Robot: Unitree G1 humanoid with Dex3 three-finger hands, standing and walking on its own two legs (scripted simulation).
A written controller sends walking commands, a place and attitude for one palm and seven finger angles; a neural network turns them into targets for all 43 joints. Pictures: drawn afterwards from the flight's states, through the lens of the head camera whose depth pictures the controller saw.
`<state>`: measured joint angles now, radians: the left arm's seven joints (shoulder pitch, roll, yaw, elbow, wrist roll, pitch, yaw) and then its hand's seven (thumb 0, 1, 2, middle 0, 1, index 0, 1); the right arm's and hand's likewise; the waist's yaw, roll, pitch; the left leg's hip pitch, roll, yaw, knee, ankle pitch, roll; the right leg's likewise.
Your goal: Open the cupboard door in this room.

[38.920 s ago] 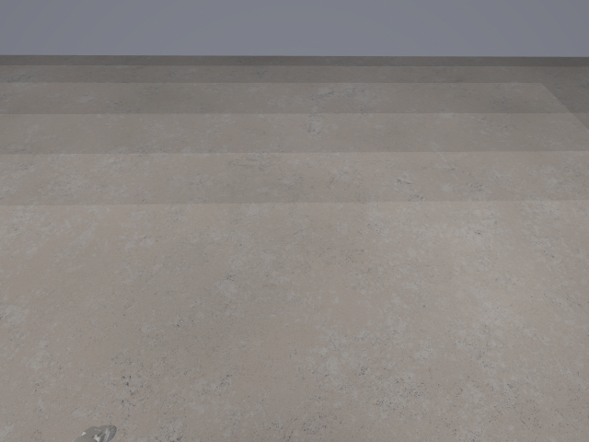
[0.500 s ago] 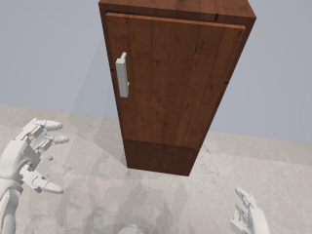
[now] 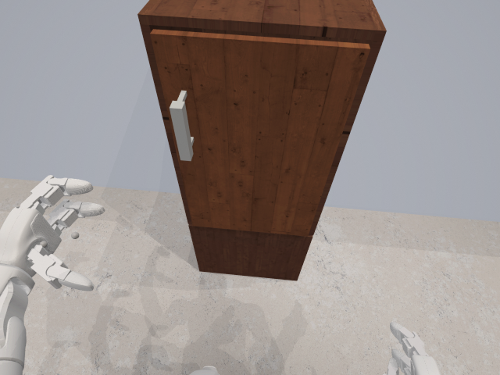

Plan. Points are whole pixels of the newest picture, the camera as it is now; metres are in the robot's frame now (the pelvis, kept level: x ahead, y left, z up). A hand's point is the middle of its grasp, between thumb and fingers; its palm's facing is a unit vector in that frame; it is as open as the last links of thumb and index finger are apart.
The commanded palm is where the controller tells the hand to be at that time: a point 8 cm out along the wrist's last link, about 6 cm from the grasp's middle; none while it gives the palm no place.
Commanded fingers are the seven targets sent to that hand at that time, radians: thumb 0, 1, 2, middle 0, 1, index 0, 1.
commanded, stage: raise the hand with hooked fingers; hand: left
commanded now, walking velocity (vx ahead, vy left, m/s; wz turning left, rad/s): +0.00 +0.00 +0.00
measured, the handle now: (184, 126) +0.56 +0.17 +0.08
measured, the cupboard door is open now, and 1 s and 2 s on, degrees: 0 0 0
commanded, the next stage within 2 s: move the hooked fingers beside the handle in 0.22 s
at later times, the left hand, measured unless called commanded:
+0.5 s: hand (79, 225) +0.30 +0.27 +0.09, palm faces +0.01 -1.00 -0.02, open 14.0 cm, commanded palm +0.29 +0.32 +0.10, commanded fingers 0.00 -0.50 0.30 -0.30 -1.20 -0.30 -1.20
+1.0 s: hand (104, 186) +0.38 +0.26 +0.09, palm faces -0.04 -1.00 +0.00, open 14.0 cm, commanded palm +0.36 +0.31 +0.09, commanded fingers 0.00 -0.50 0.30 -0.30 -1.20 -0.30 -1.20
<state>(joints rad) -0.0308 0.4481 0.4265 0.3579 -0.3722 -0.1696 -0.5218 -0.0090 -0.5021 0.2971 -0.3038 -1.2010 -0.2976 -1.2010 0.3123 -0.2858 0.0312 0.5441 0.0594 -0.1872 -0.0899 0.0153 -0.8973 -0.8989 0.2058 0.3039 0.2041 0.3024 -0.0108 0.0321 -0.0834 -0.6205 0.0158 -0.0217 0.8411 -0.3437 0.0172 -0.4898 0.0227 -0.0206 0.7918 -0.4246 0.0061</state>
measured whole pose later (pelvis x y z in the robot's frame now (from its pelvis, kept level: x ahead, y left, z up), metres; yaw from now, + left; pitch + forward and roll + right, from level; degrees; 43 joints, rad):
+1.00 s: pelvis +0.01 +0.00 -0.01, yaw -1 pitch +11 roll -3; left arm -0.40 0.50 0.42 0.72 -0.29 -0.24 -0.51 -0.01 -0.50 0.30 -0.30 -1.20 -0.30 -1.20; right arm 0.35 -0.28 0.03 0.58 0.05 -0.08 -0.08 0.01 -0.90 -0.90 0.21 0.30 0.20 0.30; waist -0.05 0.02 -0.09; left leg -0.70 0.02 -0.01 0.88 -0.36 0.02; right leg -0.57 0.03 -0.01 0.82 -0.44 0.01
